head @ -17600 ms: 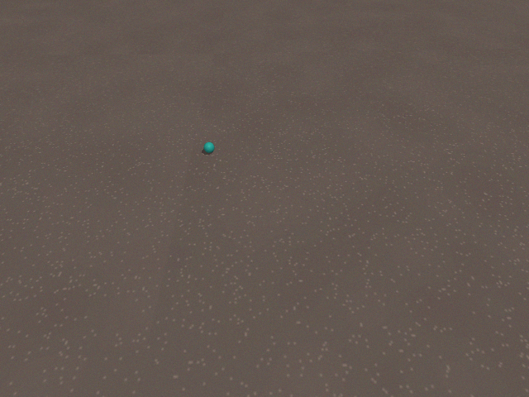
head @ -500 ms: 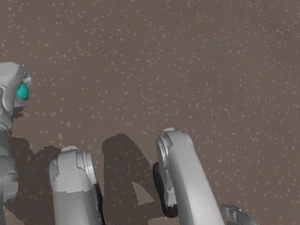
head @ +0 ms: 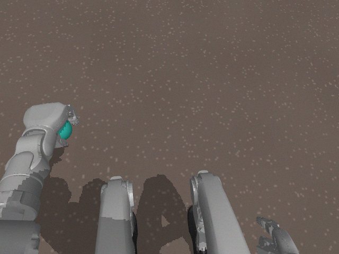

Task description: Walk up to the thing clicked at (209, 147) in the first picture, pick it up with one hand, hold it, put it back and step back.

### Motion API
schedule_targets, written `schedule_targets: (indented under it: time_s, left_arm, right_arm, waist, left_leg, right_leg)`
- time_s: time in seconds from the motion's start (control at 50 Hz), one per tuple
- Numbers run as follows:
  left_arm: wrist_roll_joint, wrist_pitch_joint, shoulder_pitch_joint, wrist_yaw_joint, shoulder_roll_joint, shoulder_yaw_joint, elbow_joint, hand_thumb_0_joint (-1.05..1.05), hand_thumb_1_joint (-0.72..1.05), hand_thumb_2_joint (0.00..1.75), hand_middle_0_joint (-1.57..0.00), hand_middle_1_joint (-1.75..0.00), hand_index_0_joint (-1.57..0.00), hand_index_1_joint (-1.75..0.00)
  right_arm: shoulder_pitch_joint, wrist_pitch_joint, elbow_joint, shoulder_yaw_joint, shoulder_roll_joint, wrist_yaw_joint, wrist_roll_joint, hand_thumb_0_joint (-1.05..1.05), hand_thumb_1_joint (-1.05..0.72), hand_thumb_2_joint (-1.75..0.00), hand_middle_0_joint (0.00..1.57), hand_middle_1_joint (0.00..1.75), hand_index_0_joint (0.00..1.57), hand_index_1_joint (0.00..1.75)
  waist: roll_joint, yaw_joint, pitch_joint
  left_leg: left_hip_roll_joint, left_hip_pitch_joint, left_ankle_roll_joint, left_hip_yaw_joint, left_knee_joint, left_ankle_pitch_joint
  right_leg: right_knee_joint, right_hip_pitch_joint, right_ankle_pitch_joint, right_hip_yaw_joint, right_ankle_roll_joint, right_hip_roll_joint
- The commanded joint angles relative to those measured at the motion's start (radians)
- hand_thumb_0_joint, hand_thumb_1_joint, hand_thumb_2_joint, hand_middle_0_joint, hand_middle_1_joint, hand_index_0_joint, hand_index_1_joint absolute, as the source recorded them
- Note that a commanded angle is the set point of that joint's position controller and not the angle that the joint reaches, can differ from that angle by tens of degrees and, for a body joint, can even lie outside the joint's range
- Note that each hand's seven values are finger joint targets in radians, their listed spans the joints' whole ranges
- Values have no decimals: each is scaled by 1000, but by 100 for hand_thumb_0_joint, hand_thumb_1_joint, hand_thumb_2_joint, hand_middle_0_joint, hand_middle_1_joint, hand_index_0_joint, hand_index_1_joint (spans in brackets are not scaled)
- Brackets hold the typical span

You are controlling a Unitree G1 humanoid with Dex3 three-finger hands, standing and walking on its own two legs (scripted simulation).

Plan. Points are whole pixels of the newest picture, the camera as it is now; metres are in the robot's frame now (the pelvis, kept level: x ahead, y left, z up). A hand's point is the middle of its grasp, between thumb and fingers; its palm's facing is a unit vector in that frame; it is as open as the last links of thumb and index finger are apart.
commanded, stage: lift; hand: left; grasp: from above
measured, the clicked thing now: (58, 129) +0.44 +0.28 -0.11
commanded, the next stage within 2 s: hold in 0.92 s
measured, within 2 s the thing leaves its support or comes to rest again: neither
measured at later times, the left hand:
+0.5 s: hand (16, 128) +0.36 +0.25 +0.10, palm faces -0.44 -0.11 -0.89, open 7.5 cm
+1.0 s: hand out of the picture +0.38 +0.24 +0.18, palm faces -0.44 -0.11 -0.89, open 7.5 cm
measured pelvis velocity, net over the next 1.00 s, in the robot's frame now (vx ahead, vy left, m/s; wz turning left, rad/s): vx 0.07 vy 0.01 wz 0.03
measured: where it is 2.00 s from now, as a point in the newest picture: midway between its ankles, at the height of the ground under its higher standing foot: (165, 247)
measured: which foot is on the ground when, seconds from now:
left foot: down 0.00-1.00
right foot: down 0.00-1.00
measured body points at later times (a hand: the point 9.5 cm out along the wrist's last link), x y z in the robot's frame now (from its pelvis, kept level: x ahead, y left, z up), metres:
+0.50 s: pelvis +0.03 +0.00 +0.17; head +0.11 +0.00 +0.62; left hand +0.38 +0.25 +0.15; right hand +0.15 -0.27 +0.06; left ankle +0.10 +0.13 -0.45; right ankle +0.10 -0.14 -0.45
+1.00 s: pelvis +0.07 +0.01 +0.25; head +0.12 +0.01 +0.70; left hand +0.40 +0.24 +0.23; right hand +0.18 -0.26 +0.13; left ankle +0.10 +0.13 -0.45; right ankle +0.09 -0.14 -0.45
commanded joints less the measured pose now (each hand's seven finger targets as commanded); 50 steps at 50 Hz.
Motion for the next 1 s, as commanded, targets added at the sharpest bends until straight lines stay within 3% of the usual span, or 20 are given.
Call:
schedule_targets:
  time_s: [0.0, 0.06, 0.1, 0.16, 0.26, 0.28, 0.32, 0.38, 0.44, 0.48, 0.52, 0.58, 0.6, 0.66, 0.72, 0.76, 0.84, 0.86, 0.92, 0.98]
  left_arm:
    - [-21, 28, -252, 38, 225, 66, -248, 0, 67, 56, -94, -72, -100, -66]
    - [-39, 46, -194, 27, 187, 50, -275, 0, 68, 57, -96, -69, -101, -63]
    - [-40, 52, -150, 23, 196, 55, -303, 0, 67, 55, -95, -70, -101, -64]
    - [-51, 54, -161, 25, 184, 47, -340, 0, 70, 57, -99, -68, -103, -63]
    - [-43, 42, -95, 38, 137, 27, -262, 0, 67, 53, -96, -66, -101, -61]
    - [-38, 40, -96, 39, 115, 7, -244, 0, 66, 52, -95, -66, -100, -61]
    - [-36, 36, -82, 47, 105, 6, -219, 0, 70, 56, -97, -70, -102, -65]
    - [-27, 33, -43, 58, 65, -22, -196, 0, 71, 52, -97, -70, -103, -63]
    - [-29, 30, -40, 72, 60, -18, -199, 0, 71, 52, -97, -69, -103, -63]
    - [-23, 29, -28, 88, 52, -25, -182, 0, 72, 52, -99, -68, -105, -62]
    - [-13, 25, -88, 109, 59, -23, -207, 0, 72, 53, -99, -69, -105, -63]
    - [0, 31, -97, 137, 42, -40, -177, 0, 72, 53, -99, -68, -104, -62]
    - [6, 36, -88, 145, 51, -26, -164, 0, 70, 53, -97, -69, -102, -63]
    - [5, 51, -113, 159, 30, -54, -162, 0, 70, 55, -97, -70, -102, -64]
    - [-3, 78, -46, 158, 13, -53, -106, 0, 70, 56, -97, -70, -103, -64]
    - [-14, 90, -31, 150, -6, -71, -96, 0, 73, 55, -99, -70, -105, -64]
    - [-35, 99, -25, 125, -14, -78, -107, 0, 69, 57, -99, -67, -103, -62]
    - [-31, 97, -21, 119, -3, -72, -116, 0, 71, 57, -100, -67, -105, -62]
    - [-24, 89, -29, 101, -24, -96, -142, 0, 71, 53, -100, -66, -105, -60]
    - [-20, 75, -48, 102, -4, -77, -174, 0, 69, 53, -99, -64, -104, -59]
  right_arm:
    - [99, -18, -59, -73, -187, -38, 15, 0, -90, -90, 20, 30, 20, 30]
    - [79, -24, -61, -72, -179, -51, 21, 0, -90, -90, 20, 30, 20, 30]
    - [66, -28, -62, -68, -169, -60, 28, 0, -90, -90, 20, 30, 20, 30]
    - [59, -39, -59, -63, -158, -72, 34, 0, -90, -90, 20, 30, 20, 30]
    - [61, -69, -33, -60, -146, -98, 36, 0, -90, -90, 20, 30, 20, 30]
    - [59, -76, -29, -59, -142, -100, 37, 0, -91, -90, 20, 30, 20, 30]
    - [54, -88, -28, -61, -142, -102, 37, 0, -90, -90, 20, 30, 20, 30]
    - [66, -102, -24, -61, -131, -105, 44, 0, -91, -90, 20, 30, 20, 30]
    - [66, -114, -19, -69, -133, -108, 43, 0, -91, -90, 20, 30, 20, 30]
    - [70, -117, -15, -69, -129, -110, 46, 0, -91, -90, 20, 30, 20, 30]
    - [82, -122, -3, -69, -127, -113, 43, 0, -91, -90, 20, 30, 20, 30]
    - [86, -127, 9, -73, -129, -113, 44, 0, -91, -90, 20, 30, 20, 30]
    - [96, -127, 17, -77, -134, -113, 44, 0, -90, -90, 20, 30, 20, 30]
    - [88, -126, 17, -77, -130, -109, 44, 0, -90, -90, 20, 30, 20, 30]
    - [93, -123, 25, -81, -132, -105, 45, 0, -90, -90, 20, 30, 20, 30]
    - [92, -121, 24, -84, -129, -102, 45, 0, -90, -90, 20, 30, 20, 30]
    - [91, -118, 17, -85, -129, -99, 46, 0, -90, -90, 20, 30, 20, 30]
    - [92, -117, 18, -87, -128, -99, 46, 0, -90, -90, 20, 30, 20, 30]
    - [86, -115, 8, -85, -128, -99, 48, 0, -90, -90, 20, 30, 20, 30]
    - [79, -112, 1, -88, -134, -97, 48, 0, -90, -90, 20, 30, 20, 30]
  waist:
    - [154, -2, -568]
    - [140, 0, -526]
    - [111, 13, -505]
    - [106, 8, -482]
    - [60, 10, -330]
    - [58, 4, -307]
    - [58, 19, -282]
    - [32, 22, -274]
    - [51, 41, -288]
    - [12, 35, -267]
    - [28, 27, -278]
    - [34, 34, -262]
    - [34, 40, -265]
    - [28, 42, -239]
    - [14, 61, -226]
    - [3, 60, -236]
    - [-9, 60, -193]
    - [-15, 70, -201]
    - [-2, 61, -182]
    - [24, 68, -182]
  left_leg:
    - [-19, 604, 41, 36, -400, -1]
    - [-16, 673, 38, 34, -479, -12]
    - [-20, 704, 40, 50, -512, 4]
    - [-20, 785, 38, 57, -579, 20]
    - [-17, 871, 33, 45, -714, 6]
    - [-18, 886, 33, 49, -732, 7]
    - [-18, 913, 31, 41, -784, -9]
    - [-32, 966, 28, 65, -821, 59]
    - [-30, 1053, 22, 66, -882, 96]
    - [-34, 1075, 25, 75, -904, 131]
    - [-41, 1113, 28, 97, -916, 172]
    - [-36, 1189, 21, 90, -976, 210]
    - [-36, 1210, 19, 87, -993, 231]
    - [-39, 1261, 18, 93, -1041, 255]
    - [-39, 1301, 15, 93, -1082, 306]
    - [-38, 1346, 14, 92, -1103, 371]
    - [-44, 1366, 18, 104, -1148, 388]
    - [-44, 1379, 19, 105, -1158, 407]
    - [-42, 1425, 15, 107, -1193, 426]
    - [-36, 1482, 8, 107, -1229, 429]
  right_leg:
    - [-349, 372, 99, -52, -66, 38]
    - [-416, 435, 97, -44, -64, 36]
    - [-475, 505, 97, -35, -64, 37]
    - [-549, 586, 109, -22, -63, 36]
    - [-677, 684, 98, -7, -61, 34]
    - [-701, 700, 96, -4, -61, 34]
    - [-740, 738, 84, 1, -60, 35]
    - [-820, 827, 109, 20, -65, 35]
    - [-868, 892, 144, 21, -64, 38]
    - [-911, 936, 169, 23, -61, 40]
    - [-949, 976, 202, 35, -58, 39]
    - [-979, 1014, 246, 26, -58, 40]
    - [-987, 1035, 268, 27, -59, 40]
    - [-1039, 1085, 294, 26, -57, 39]
    - [-1073, 1140, 337, 28, -55, 41]
    - [-1093, 1183, 400, 26, -53, 40]
    - [-1146, 1240, 420, 32, -48, 38]
    - [-1153, 1259, 437, 32, -48, 39]
    - [-1177, 1267, 447, 29, -52, 41]
    - [-1195, 1268, 433, 17, -58, 45]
